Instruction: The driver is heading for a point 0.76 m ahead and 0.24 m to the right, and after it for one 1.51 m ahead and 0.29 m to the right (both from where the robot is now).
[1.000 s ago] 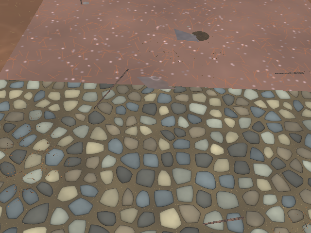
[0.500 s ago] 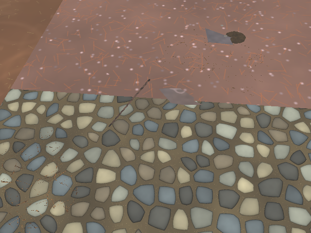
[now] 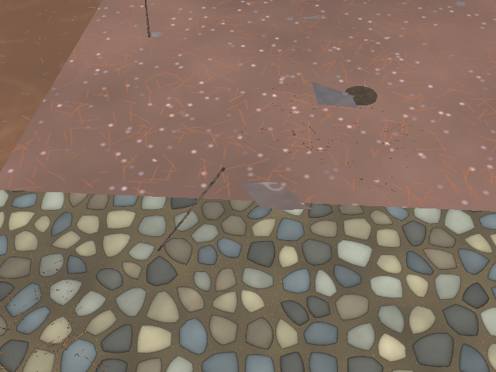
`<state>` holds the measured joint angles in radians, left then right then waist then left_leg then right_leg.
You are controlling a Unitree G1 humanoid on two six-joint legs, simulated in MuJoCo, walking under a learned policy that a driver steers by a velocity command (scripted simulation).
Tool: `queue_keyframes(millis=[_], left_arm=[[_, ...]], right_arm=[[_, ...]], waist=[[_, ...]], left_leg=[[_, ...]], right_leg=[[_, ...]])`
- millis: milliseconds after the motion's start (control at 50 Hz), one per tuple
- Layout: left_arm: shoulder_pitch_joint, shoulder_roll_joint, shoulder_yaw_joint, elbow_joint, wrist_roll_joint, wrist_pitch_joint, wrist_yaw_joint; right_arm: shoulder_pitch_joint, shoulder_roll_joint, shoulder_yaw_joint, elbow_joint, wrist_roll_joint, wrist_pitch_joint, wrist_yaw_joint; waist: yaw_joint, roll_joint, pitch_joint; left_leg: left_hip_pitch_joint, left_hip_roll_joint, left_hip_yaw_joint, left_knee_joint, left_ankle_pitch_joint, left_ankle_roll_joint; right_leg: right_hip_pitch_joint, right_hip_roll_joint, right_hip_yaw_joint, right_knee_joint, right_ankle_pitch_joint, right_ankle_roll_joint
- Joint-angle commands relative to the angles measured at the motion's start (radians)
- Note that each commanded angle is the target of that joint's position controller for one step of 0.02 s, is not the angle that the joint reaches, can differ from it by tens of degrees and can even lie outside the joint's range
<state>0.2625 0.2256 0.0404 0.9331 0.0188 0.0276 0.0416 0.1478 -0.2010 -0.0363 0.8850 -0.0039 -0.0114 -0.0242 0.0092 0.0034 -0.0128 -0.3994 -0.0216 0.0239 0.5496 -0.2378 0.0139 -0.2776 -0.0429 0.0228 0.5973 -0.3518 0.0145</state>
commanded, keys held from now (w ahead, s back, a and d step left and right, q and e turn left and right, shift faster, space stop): w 0.30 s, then w+e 0.70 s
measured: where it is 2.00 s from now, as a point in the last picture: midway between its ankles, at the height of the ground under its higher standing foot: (332, 305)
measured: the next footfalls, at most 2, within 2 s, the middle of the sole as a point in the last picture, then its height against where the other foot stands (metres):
right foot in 0.68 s outside the picture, level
left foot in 1.20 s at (286, 297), level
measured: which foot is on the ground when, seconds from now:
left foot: down 0.00-0.70, up 0.72-1.00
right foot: down 0.00-0.22, up 0.24-0.66, down 0.68-1.00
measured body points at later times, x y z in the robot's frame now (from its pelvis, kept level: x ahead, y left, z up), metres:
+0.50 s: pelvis +0.15 +0.01 +0.01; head +0.16 +0.02 +0.46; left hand +0.30 +0.26 -0.11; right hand +0.13 -0.24 -0.13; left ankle +0.06 +0.12 -0.73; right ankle +0.28 -0.15 -0.67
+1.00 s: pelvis +0.41 -0.09 +0.02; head +0.43 -0.11 +0.47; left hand +0.54 +0.16 -0.10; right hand +0.52 -0.40 -0.08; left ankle +0.64 +0.05 -0.66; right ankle +0.37 -0.15 -0.73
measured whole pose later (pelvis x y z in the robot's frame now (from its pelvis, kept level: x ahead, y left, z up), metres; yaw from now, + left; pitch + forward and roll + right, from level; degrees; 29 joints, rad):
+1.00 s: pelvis +0.41 -0.09 +0.02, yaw -19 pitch +2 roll +0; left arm 0.32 0.25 0.07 0.81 -0.01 -0.06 0.00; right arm 0.06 -0.29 -0.07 0.78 -0.01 -0.10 -0.02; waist 0.06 0.04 0.02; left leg -0.69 0.11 -0.10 0.75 0.00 -0.04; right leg -0.17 0.12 0.10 0.32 -0.17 -0.10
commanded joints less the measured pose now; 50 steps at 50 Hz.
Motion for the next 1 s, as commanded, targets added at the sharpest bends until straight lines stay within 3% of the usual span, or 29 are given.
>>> queue_keyframes(millis=[20,60,100,140,160,200,220,240,260,280,300,320,360,440,500,580,640,660,680,700,720,740,760,780,800,820,880,940,1000], left_arm=[[0.063,0.203,0.051,-0.021,-0.012,-0.033,0.010],[0.051,0.186,0.054,-0.020,-0.021,-0.068,0.014],[0.076,0.154,0.050,-0.005,-0.038,-0.086,0.009],[0.084,0.160,0.052,0.010,-0.042,-0.083,0.001],[0.076,0.176,0.057,0.012,-0.046,-0.078,-0.003],[0.065,0.175,0.057,0.009,-0.046,-0.076,-0.008],[0.027,0.130,0.045,-0.006,-0.039,-0.083,-0.013],[0.019,0.054,0.028,-0.043,-0.034,-0.103,-0.012],[-0.035,0.094,0.035,-0.069,-0.035,-0.122,-0.011],[-0.043,0.127,0.045,-0.074,-0.052,-0.132,-0.021],[-0.045,0.124,0.043,-0.064,-0.059,-0.137,-0.030],[-0.044,0.116,0.044,-0.059,-0.054,-0.137,-0.033],[-0.039,0.098,0.046,-0.050,-0.047,-0.124,-0.038],[-0.127,0.049,0.029,-0.087,-0.041,-0.105,-0.049],[-0.229,0.038,0.016,-0.133,-0.039,-0.103,-0.062],[-0.301,0.058,0.015,-0.184,-0.040,-0.093,-0.083],[-0.241,0.108,0.040,-0.203,-0.039,-0.089,-0.098],[-0.115,0.143,0.063,-0.175,-0.042,-0.086,-0.100],[0.049,0.206,0.098,-0.131,-0.046,-0.080,-0.089],[0.169,0.325,0.129,-0.118,-0.045,-0.074,-0.070],[0.164,0.315,0.112,-0.136,-0.048,-0.080,-0.073],[0.140,0.242,0.090,-0.138,-0.034,-0.088,-0.073],[0.076,0.205,0.080,-0.149,-0.032,-0.095,-0.070],[-0.008,0.178,0.069,-0.171,-0.031,-0.099,-0.071],[-0.068,0.151,0.060,-0.191,-0.022,-0.103,-0.070],[-0.094,0.144,0.057,-0.206,-0.015,-0.103,-0.067],[-0.063,0.171,0.063,-0.206,-0.026,-0.111,-0.053],[0.004,0.192,0.068,-0.193,-0.030,-0.111,-0.036],[0.048,0.194,0.069,-0.182,-0.039,-0.103,-0.028]], right_arm=[[-0.084,-0.107,-0.037,-0.071,0.015,-0.031,-0.007],[-0.071,-0.122,-0.050,-0.063,0.013,-0.050,0.007],[-0.081,-0.089,-0.042,-0.064,0.026,-0.070,0.022],[-0.097,-0.066,-0.037,-0.060,0.029,-0.084,0.032],[-0.058,-0.067,-0.040,-0.040,0.027,-0.084,0.036],[0.088,-0.105,-0.060,0.019,0.031,-0.072,0.032],[0.203,-0.151,-0.075,0.044,0.033,-0.069,0.022],[0.303,-0.266,-0.101,0.060,0.027,-0.063,0.016],[0.354,-0.256,-0.092,0.069,0.016,-0.072,0.024],[0.276,-0.201,-0.070,0.050,0.010,-0.083,0.024],[0.214,-0.169,-0.059,0.029,0.006,-0.090,0.028],[0.166,-0.166,-0.054,0.015,0.008,-0.092,0.031],[0.149,-0.125,-0.040,0.016,0.002,-0.088,0.029],[0.180,-0.166,-0.048,0.036,-0.011,-0.086,0.012],[0.184,-0.195,-0.052,0.042,0.000,-0.093,0.002],[0.211,-0.199,-0.059,0.062,0.018,-0.087,0.002],[0.189,-0.235,-0.071,0.053,0.020,-0.066,0.000],[0.173,-0.239,-0.072,0.045,0.018,-0.054,-0.004],[0.183,-0.227,-0.064,0.032,0.011,-0.050,-0.008],[0.246,-0.137,-0.032,-0.013,-0.014,-0.065,0.002],[0.249,-0.092,-0.009,-0.032,-0.003,-0.108,0.018],[0.128,-0.183,-0.035,-0.060,0.039,-0.139,0.029],[0.071,-0.193,-0.035,-0.080,0.051,-0.152,0.028],[0.057,-0.190,-0.039,-0.077,0.032,-0.153,0.019],[0.069,-0.197,-0.050,-0.072,0.014,-0.142,0.010],[0.084,-0.193,-0.053,-0.075,0.008,-0.126,0.008],[0.060,-0.166,-0.054,-0.100,-0.012,-0.095,0.001],[-0.068,-0.152,-0.050,-0.147,-0.015,-0.094,-0.002],[-0.166,-0.131,-0.040,-0.179,-0.006,-0.104,0.012]], waist=[[0.030,-0.243,0.093],[0.029,-0.245,0.115],[0.034,-0.184,0.113],[0.029,-0.159,0.089],[0.005,-0.151,0.069],[-0.053,-0.121,0.012],[-0.103,-0.026,-0.027],[-0.118,0.256,-0.068],[-0.147,0.258,-0.059],[-0.100,0.162,0.014],[-0.076,0.118,0.045],[-0.053,0.083,0.070],[-0.029,0.082,0.080],[-0.037,0.061,0.088],[-0.056,0.065,0.101],[-0.060,0.053,0.124],[0.000,0.089,0.050],[0.071,0.087,-0.021],[0.139,0.055,-0.110],[0.122,-0.173,-0.234],[0.086,-0.231,-0.378],[0.121,-0.161,-0.278],[0.097,-0.109,-0.165],[0.048,-0.015,-0.091],[0.003,-0.016,-0.056],[-0.023,-0.034,-0.042],[-0.034,-0.041,-0.009],[0.007,-0.047,0.026],[0.046,-0.076,0.032]], left_leg=[[-0.020,-0.049,0.055,0.136,-0.159,-0.023],[-0.146,0.013,-0.011,0.284,-0.156,0.017],[-0.212,0.048,-0.027,0.208,-0.202,0.049],[-0.079,0.025,0.021,0.036,-0.151,0.053],[0.043,0.001,0.051,-0.054,-0.063,0.050],[0.305,-0.015,0.044,-0.105,0.011,0.048],[0.463,0.087,-0.097,-0.154,-0.015,0.081],[0.638,0.294,-0.437,-0.261,-0.095,0.194],[0.616,0.418,-0.675,-0.338,-0.160,0.300],[0.569,0.409,-0.617,-0.340,-0.202,0.290],[0.518,0.356,-0.517,-0.357,-0.201,0.256],[0.475,0.331,-0.432,-0.381,-0.142,0.226],[0.403,0.281,-0.271,-0.414,0.056,0.178],[0.331,0.243,-0.083,-0.436,0.234,0.163],[0.295,0.246,0.003,-0.461,0.246,0.150],[0.405,0.292,0.063,-0.423,0.298,0.126],[0.476,0.302,0.120,-0.220,0.756,0.094],[0.450,0.277,0.152,-0.039,0.880,0.072],[0.309,0.235,0.168,0.202,0.825,0.038],[-0.091,0.120,0.172,0.619,0.293,-0.027],[-0.297,-0.035,-0.037,0.843,-0.326,-0.038],[-0.405,0.030,-0.129,0.891,-0.267,-0.005],[-0.421,0.079,-0.110,0.840,-0.176,0.020],[-0.361,0.122,-0.106,0.749,-0.105,0.021],[-0.278,0.155,-0.111,0.667,-0.062,0.018],[-0.221,0.166,-0.115,0.631,-0.042,0.011],[-0.209,0.155,-0.092,0.501,0.040,-0.037],[-0.250,0.123,-0.093,0.278,0.224,-0.066],[-0.193,0.075,-0.086,0.082,0.352,-0.068]], right_leg=[[-0.110,-0.173,0.280,-0.429,-0.454,-0.160],[-0.009,-0.263,0.372,-0.452,-0.328,-0.210],[0.122,-0.252,0.335,-0.410,-0.185,-0.203],[0.123,-0.199,0.242,-0.371,-0.073,-0.180],[0.081,-0.177,0.202,-0.342,-0.040,-0.173],[-0.037,-0.138,0.156,-0.253,0.025,-0.148],[-0.151,-0.082,0.079,-0.060,0.084,-0.103],[-0.403,0.035,-0.073,0.258,-0.007,-0.031],[-0.533,0.035,0.004,0.485,-0.203,-0.024],[-0.612,-0.032,0.053,0.593,-0.146,-0.048],[-0.618,-0.065,0.051,0.609,-0.050,-0.067],[-0.617,-0.086,0.046,0.577,0.027,-0.072],[-0.545,-0.110,0.041,0.501,0.120,-0.065],[-0.487,-0.079,0.015,0.301,0.269,-0.037],[-0.400,-0.052,-0.022,0.121,0.390,-0.040],[-0.382,-0.041,-0.033,0.026,0.370,-0.084],[-0.231,0.036,-0.113,0.024,0.231,-0.139],[-0.066,0.084,-0.142,-0.001,0.223,-0.164],[0.197,0.103,-0.105,-0.016,0.227,-0.200],[0.579,-0.156,0.344,-0.055,0.122,-0.343],[0.702,-0.314,0.831,-0.295,-0.068,-0.459],[0.639,-0.280,0.734,-0.337,-0.077,-0.387],[0.496,-0.242,0.584,-0.335,-0.012,-0.343],[0.324,-0.199,0.471,-0.348,0.082,-0.314],[0.195,-0.160,0.390,-0.369,0.151,-0.295],[0.115,-0.136,0.361,-0.394,0.175,-0.293],[0.011,-0.103,0.284,-0.429,0.257,-0.306],[0.010,-0.075,0.255,-0.427,0.260,-0.278],[0.014,-0.049,0.239,-0.401,0.236,-0.242]])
